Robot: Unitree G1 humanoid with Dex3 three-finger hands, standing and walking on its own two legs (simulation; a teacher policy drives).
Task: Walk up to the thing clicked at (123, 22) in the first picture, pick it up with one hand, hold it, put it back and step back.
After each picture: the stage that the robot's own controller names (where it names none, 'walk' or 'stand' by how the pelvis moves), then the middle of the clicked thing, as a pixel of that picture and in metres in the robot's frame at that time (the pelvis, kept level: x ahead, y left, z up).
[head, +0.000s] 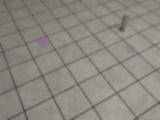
stand; (124, 22) +1.58 -0.48 -0.65
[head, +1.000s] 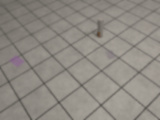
walk; (100, 28) +1.50 -0.05 -0.63
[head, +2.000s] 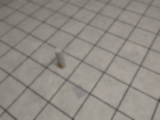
walk; (60, 58) +0.93 +0.30 -0.65
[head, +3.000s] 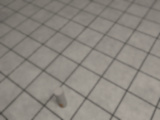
walk; (60, 98) +0.55 +0.25 -0.65
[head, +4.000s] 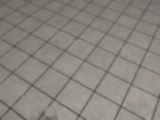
stand; (52, 117) +0.42 +0.22 -0.65
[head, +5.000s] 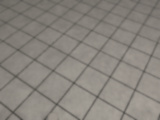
stand; out of the picture +0.40 +0.20 -0.66
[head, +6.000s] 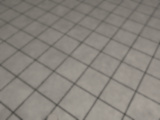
stand; out of the picture +0.40 +0.21 -0.66
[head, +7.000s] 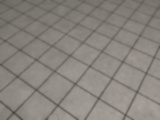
stand; out of the picture +0.39 +0.20 -0.66
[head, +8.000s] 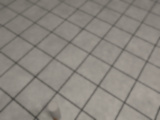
go down; (55, 111) +0.41 +0.20 -0.65
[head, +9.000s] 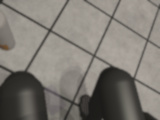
go down; (1, 33) +0.48 +0.26 -0.23
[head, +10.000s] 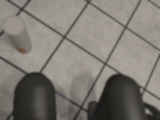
close in; (20, 38) +0.47 +0.26 -0.25
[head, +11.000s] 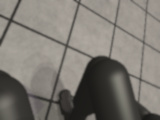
close in; out of the picture +0.45 +0.31 -0.16
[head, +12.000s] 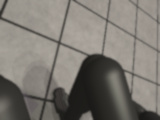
close; out of the picture +0.44 +0.32 -0.16
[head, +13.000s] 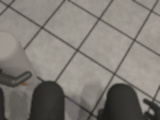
lift; (17, 64) +0.34 +0.23 -0.02
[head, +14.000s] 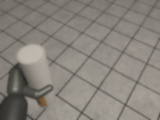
hold; (40, 81) +0.31 +0.15 +0.05
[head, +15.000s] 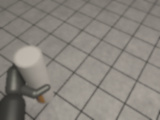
hold; (38, 79) +0.32 +0.16 +0.04
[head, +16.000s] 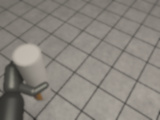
hold; (36, 77) +0.33 +0.17 +0.04
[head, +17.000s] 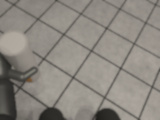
crouch; (24, 62) +0.38 +0.20 -0.03
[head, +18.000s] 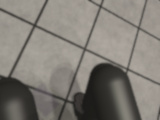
lower; out of the picture +0.49 +0.29 -0.09
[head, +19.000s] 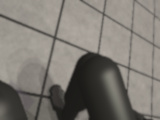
lower; out of the picture +0.45 +0.33 -0.17
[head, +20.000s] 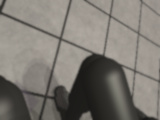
lower; out of the picture +0.44 +0.33 -0.16
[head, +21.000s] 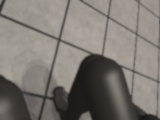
lower; out of the picture +0.43 +0.33 -0.16
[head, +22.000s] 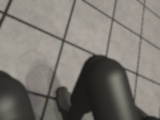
lower; out of the picture +0.42 +0.32 -0.16
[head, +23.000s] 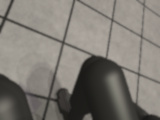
open; out of the picture +0.43 +0.31 -0.16
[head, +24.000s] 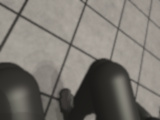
stand; out of the picture +0.43 +0.30 -0.18
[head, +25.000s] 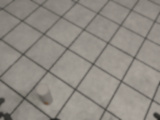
stand; (45, 95) +0.42 +0.21 -0.52
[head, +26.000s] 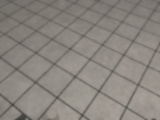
stand; out of the picture +0.41 +0.20 -0.60
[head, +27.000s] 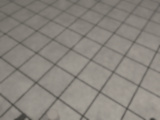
stand; out of the picture +0.40 +0.19 -0.60
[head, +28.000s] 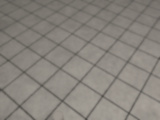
stand; out of the picture +0.42 +0.18 -0.65
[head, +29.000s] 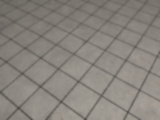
stand; out of the picture +0.41 +0.19 -0.66
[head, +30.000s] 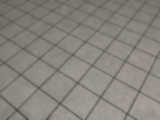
stand; out of the picture +0.38 +0.20 -0.66
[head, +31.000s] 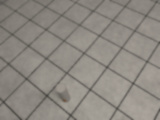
walk; (63, 93) +0.47 +0.22 -0.64
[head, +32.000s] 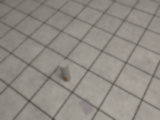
walk; (65, 71) +0.71 +0.21 -0.64
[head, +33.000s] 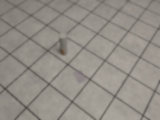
stand; (63, 44) +0.99 +0.20 -0.64
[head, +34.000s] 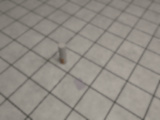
stand; (62, 54) +1.01 +0.22 -0.65
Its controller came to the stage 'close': yes
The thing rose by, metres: 0.68
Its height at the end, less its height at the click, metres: +0.00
